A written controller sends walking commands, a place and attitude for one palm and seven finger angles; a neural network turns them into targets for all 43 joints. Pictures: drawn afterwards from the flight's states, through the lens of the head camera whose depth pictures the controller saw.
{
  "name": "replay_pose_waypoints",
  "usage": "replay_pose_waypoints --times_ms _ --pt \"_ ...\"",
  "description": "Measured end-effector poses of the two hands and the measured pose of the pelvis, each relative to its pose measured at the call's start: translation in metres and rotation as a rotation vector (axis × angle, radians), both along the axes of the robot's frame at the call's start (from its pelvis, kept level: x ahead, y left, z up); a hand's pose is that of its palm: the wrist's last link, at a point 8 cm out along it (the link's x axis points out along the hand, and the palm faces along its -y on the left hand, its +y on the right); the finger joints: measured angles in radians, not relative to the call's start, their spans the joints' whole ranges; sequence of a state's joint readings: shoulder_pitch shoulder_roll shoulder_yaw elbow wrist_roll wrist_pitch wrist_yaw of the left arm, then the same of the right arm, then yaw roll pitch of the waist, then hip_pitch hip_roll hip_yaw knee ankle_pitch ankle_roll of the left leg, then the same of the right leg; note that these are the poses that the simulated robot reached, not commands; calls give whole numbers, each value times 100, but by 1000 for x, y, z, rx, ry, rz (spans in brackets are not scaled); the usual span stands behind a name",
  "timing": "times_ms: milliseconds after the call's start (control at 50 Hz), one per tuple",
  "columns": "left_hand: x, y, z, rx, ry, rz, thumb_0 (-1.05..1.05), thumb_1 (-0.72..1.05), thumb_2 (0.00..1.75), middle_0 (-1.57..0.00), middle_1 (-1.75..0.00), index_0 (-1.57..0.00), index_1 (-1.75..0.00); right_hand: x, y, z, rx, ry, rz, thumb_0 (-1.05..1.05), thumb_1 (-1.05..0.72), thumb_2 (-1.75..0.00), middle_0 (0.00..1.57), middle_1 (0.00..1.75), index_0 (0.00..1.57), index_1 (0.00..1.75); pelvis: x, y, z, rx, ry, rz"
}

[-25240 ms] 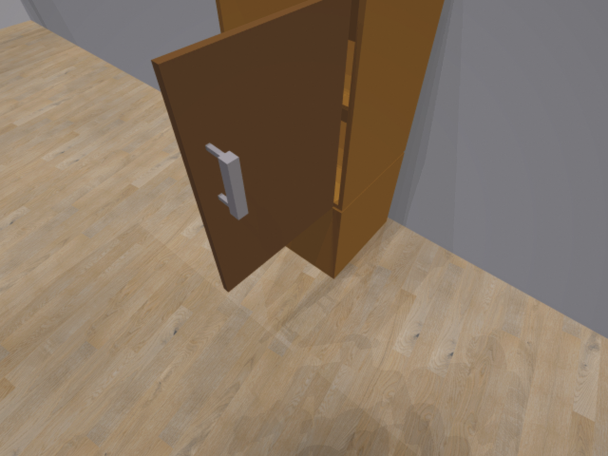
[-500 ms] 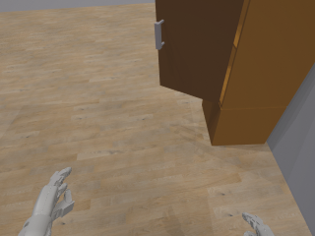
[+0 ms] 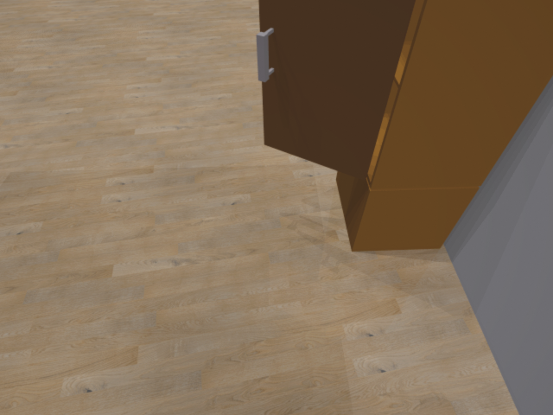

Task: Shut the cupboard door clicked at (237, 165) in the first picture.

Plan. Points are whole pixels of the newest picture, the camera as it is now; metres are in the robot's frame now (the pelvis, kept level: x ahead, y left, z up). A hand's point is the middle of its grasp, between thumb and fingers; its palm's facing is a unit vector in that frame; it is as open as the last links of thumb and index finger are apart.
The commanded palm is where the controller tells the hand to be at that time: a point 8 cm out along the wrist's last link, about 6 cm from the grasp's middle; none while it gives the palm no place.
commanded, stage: let the arm hang, fingers relaxed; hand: left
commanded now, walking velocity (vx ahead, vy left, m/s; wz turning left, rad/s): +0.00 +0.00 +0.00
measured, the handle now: (266, 55) +1.06 +0.08 +0.02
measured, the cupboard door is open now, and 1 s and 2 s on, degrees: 59 59 59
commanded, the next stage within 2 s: look to check the result in 0.46 s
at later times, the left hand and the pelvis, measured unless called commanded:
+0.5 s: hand out of the picture +0.02 +0.18 -0.17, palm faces +0.02 -0.98 -0.20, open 7.3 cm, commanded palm none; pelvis +0.01 +0.00 +0.00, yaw +0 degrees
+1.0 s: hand out of the picture +0.07 +0.22 -0.16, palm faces +0.00 -0.96 -0.28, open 7.3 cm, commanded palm none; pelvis +0.03 +0.00 +0.00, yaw +0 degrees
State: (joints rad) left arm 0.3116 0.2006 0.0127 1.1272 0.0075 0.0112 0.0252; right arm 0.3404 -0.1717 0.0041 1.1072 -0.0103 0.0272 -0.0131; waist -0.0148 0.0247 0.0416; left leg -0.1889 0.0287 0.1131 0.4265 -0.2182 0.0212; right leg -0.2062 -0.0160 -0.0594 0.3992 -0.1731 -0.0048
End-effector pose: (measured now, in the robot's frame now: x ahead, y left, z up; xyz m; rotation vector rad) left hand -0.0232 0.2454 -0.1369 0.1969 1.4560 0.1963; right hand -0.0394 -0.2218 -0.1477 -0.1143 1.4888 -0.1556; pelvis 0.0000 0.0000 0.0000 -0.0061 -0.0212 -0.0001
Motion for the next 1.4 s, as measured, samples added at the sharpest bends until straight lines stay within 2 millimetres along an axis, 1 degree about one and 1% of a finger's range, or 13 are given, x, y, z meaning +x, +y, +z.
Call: replay_pose_waypoints --times_ms 120,240,380,540,660,800,1060,1180,1300,1360,1400 --pt "16 -8 -1 -14 -44 -6 0 91 90 -20 -30 -20 -30 14 11 -4 22 -45 -5 1 -91 -90 20 30 20 30 3 2 0 3 -4 -6" --pt "34 -21 -5 -51 -93 -15 0 91 90 -20 -30 -20 -30 31 14 -3 22 -92 -4 1 -91 -90 20 30 20 30 5 3 0 6 -5 -8" --pt "37 -21 -6 -55 -92 -14 1 93 90 -20 -30 -20 -30 38 8 0 2 -101 -2 1 -92 -90 20 30 20 30 10 2 1 6 -5 -9" --pt "34 -16 -5 -46 -67 -8 0 91 90 -20 -30 -20 -30 40 -4 3 -25 -82 6 1 -91 -90 20 30 20 30 14 2 2 5 -3 -6" --pt "39 -7 -2 -26 -64 -13 0 91 90 -20 -30 -20 -30 47 -14 6 -44 -81 16 1 -91 -90 20 30 20 30 17 0 2 4 -3 -3" --pt "55 3 2 -1 -91 -27 0 91 90 -20 -30 -20 -30 65 -27 9 -67 -105 35 1 -91 -90 20 30 20 30 20 -1 3 3 -2 1" --pt "99 20 13 44 -178 -61 0 91 90 -20 -30 -20 -30 111 -52 18 -109 -193 79 1 -91 -90 20 30 20 30 27 -5 5 4 -1 6" --pt "115 25 19 63 -208 -72 0 91 90 -20 -30 -20 -30 129 -62 22 -126 -221 96 1 -91 -90 20 30 20 30 31 -8 6 5 1 10" --pt "123 27 21 80 -223 -66 0 91 90 -20 -30 -20 -30 139 -69 24 -136 -228 111 1 -91 -90 20 30 20 30 34 -11 5 7 5 26" --pt "121 23 18 79 -226 -44 0 91 90 -20 -30 -20 -30 140 -65 20 -123 -212 123 1 -91 -90 20 30 20 30 34 -12 3 8 10 47" --pt "116 18 14 70 -227 -23 0 91 90 -20 -30 -20 -30 139 -60 15 -107 -195 133 1 -91 -90 19 30 20 30 33 -12 1 5 11 66"
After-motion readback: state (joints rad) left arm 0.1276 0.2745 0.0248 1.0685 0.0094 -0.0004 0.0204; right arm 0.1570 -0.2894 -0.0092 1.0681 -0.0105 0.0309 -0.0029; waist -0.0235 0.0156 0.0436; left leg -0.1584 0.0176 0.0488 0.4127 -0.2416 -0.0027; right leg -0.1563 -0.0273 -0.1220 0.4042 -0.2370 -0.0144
